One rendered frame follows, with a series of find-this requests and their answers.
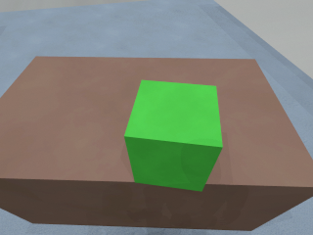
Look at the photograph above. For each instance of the pedestal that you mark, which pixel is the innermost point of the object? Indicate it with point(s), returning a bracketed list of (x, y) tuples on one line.
[(64, 160)]

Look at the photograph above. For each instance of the carton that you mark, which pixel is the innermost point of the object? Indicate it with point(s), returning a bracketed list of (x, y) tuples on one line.
[(173, 136)]

